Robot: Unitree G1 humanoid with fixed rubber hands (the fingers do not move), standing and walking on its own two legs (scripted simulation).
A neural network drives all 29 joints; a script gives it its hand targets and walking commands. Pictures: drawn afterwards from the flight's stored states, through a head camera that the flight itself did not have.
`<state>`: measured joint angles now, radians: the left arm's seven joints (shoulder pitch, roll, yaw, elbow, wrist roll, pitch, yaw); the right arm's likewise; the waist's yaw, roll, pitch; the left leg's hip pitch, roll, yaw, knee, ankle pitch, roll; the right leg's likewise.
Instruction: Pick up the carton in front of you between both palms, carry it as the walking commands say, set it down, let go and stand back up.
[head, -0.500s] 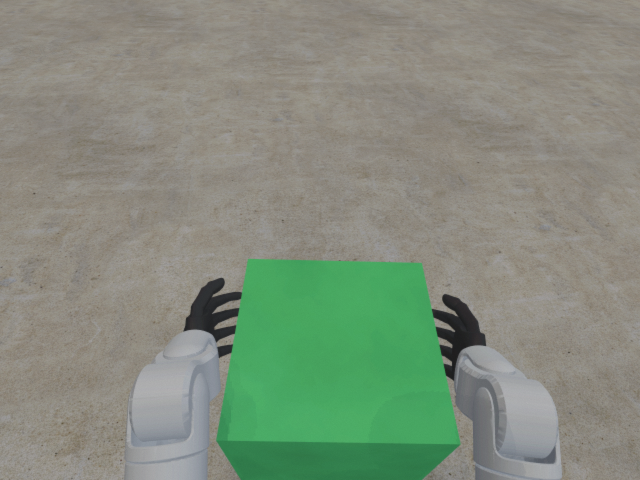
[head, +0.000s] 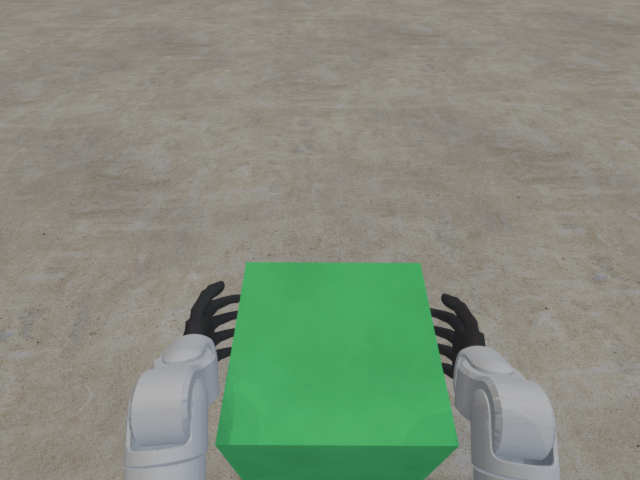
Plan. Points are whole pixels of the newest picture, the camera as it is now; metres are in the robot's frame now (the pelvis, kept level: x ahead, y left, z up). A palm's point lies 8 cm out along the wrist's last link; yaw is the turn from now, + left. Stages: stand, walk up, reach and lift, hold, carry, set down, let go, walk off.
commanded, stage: carry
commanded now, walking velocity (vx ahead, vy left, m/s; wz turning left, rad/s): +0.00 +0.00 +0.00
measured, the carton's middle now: (331, 384) +0.26 +0.01 +0.00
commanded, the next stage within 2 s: hold in 1.70 s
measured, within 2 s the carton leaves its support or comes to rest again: neither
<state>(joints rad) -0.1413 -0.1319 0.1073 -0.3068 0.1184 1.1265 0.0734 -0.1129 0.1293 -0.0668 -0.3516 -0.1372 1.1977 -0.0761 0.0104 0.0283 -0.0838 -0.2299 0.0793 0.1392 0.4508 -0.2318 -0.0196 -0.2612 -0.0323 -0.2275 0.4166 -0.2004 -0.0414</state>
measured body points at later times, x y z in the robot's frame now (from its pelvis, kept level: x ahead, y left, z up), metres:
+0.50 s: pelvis +0.05 +0.02 -0.01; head +0.03 +0.02 +0.44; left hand +0.34 +0.17 +0.03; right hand +0.33 -0.13 +0.02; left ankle -0.02 +0.12 -0.74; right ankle +0.01 -0.09 -0.74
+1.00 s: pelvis +0.01 +0.02 +0.00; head -0.01 +0.02 +0.45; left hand +0.31 +0.17 +0.03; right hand +0.31 -0.13 +0.03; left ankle -0.02 +0.12 -0.74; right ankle +0.01 -0.09 -0.74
